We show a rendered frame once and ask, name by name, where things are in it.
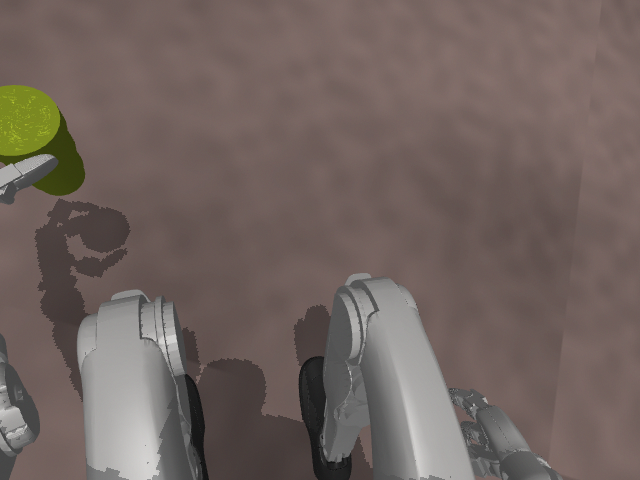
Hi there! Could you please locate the left robot hand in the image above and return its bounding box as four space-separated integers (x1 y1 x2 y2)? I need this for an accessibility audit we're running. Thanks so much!
0 154 59 205

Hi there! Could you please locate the left robot arm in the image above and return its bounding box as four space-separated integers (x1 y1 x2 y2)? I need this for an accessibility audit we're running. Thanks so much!
0 334 40 480

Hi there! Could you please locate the right robot hand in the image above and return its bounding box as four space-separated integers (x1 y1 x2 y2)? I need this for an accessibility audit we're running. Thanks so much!
448 388 532 479

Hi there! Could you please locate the right robot arm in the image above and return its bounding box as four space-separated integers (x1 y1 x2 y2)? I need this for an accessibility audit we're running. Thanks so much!
499 451 563 480

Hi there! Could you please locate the right robot foot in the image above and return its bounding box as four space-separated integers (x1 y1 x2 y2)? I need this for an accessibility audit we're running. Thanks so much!
299 356 352 480

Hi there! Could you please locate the left robot foot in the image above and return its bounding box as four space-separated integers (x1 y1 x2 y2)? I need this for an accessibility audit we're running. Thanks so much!
184 374 209 480

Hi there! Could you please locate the cup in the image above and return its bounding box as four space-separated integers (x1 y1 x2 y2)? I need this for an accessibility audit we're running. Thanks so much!
0 85 85 196

